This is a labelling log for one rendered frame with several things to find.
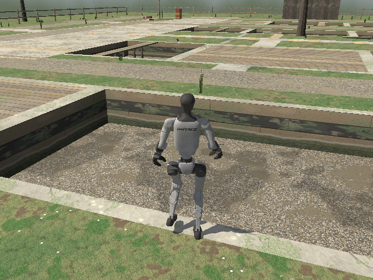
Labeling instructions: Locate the right robot forearm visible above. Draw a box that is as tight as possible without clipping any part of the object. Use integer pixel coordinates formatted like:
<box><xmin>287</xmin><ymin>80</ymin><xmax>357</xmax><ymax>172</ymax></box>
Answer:
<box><xmin>212</xmin><ymin>141</ymin><xmax>221</xmax><ymax>154</ymax></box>

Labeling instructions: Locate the humanoid robot head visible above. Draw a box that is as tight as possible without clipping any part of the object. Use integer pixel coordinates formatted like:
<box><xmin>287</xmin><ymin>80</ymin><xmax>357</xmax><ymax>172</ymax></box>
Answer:
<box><xmin>177</xmin><ymin>93</ymin><xmax>197</xmax><ymax>122</ymax></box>

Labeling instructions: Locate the robot right hand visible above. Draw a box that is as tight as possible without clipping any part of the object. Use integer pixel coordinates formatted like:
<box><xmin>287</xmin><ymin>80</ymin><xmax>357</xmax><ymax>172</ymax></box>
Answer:
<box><xmin>209</xmin><ymin>151</ymin><xmax>223</xmax><ymax>159</ymax></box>

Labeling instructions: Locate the left robot thigh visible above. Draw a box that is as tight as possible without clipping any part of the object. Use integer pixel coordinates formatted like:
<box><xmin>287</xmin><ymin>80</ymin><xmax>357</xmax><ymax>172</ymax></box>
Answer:
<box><xmin>167</xmin><ymin>161</ymin><xmax>182</xmax><ymax>190</ymax></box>

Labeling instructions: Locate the robot left hand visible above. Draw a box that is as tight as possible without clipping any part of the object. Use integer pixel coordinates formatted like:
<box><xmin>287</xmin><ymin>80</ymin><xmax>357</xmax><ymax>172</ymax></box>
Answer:
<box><xmin>153</xmin><ymin>156</ymin><xmax>166</xmax><ymax>166</ymax></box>

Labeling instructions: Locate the left robot upper arm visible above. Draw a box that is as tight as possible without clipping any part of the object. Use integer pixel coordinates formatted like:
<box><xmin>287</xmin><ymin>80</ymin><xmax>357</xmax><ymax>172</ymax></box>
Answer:
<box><xmin>158</xmin><ymin>118</ymin><xmax>175</xmax><ymax>150</ymax></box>

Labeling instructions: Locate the right robot upper arm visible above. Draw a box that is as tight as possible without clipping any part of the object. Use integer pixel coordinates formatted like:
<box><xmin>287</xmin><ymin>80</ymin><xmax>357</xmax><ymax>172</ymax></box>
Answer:
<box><xmin>199</xmin><ymin>118</ymin><xmax>217</xmax><ymax>150</ymax></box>

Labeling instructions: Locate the left robot forearm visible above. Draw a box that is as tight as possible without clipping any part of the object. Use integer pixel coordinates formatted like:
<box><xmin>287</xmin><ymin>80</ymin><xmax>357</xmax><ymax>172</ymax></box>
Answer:
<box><xmin>154</xmin><ymin>141</ymin><xmax>163</xmax><ymax>158</ymax></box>

